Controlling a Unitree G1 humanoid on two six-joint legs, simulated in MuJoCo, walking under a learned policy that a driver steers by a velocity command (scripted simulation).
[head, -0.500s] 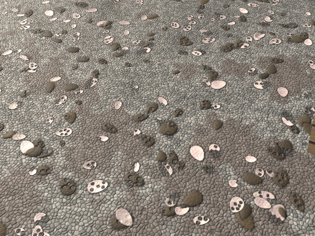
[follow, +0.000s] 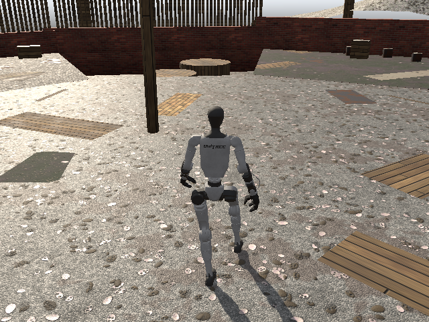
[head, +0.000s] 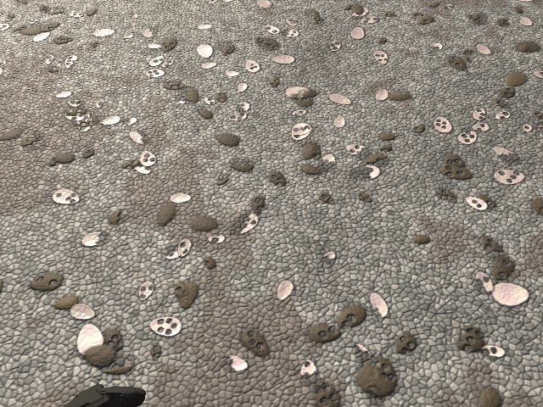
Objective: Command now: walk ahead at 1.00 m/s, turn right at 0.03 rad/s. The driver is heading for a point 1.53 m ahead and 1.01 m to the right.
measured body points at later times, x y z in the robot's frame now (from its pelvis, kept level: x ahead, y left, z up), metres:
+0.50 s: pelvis +0.49 -0.10 +0.00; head +0.52 -0.10 +0.45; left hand +0.51 +0.20 -0.12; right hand +0.70 -0.36 -0.04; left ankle +0.74 +0.01 -0.69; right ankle +0.33 -0.13 -0.73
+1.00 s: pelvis +0.90 -0.26 -0.03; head +0.93 -0.28 +0.42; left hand +1.25 -0.28 -0.09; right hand +0.67 -0.44 -0.15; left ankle +0.79 -0.01 -0.68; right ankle +0.99 -0.39 -0.74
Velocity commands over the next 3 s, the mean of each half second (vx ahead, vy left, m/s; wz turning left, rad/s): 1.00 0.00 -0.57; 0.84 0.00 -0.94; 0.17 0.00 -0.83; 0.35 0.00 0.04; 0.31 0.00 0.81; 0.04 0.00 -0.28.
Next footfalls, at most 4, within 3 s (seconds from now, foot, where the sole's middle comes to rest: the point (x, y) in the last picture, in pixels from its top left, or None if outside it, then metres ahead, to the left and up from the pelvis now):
0.14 right None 0.37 -0.14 -0.77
0.58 left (282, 282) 0.80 -0.03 -0.77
0.98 right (402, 213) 1.02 -0.41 -0.77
1.40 left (397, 158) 1.25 -0.45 -0.77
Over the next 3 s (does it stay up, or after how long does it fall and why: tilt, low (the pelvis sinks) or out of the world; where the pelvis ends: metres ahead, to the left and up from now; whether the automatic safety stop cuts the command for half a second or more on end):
stays up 1.34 -0.66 0.00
